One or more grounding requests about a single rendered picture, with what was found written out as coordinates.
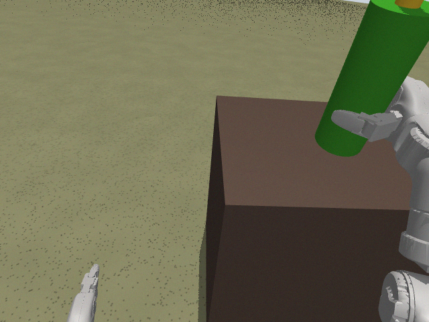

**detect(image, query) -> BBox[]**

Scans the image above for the left robot hand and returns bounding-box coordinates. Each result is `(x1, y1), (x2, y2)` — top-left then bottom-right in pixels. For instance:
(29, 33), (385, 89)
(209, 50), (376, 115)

(66, 264), (99, 322)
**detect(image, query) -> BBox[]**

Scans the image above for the right robot arm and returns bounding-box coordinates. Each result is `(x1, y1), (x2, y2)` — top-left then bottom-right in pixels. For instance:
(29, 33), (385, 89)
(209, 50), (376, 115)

(378, 114), (429, 322)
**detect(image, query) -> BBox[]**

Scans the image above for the right robot hand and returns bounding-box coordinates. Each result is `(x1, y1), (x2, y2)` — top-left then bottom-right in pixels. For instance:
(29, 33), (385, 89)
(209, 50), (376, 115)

(331, 76), (429, 142)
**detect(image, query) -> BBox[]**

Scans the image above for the bottle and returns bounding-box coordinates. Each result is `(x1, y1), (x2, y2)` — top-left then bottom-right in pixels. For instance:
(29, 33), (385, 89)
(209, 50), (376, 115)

(315, 0), (429, 157)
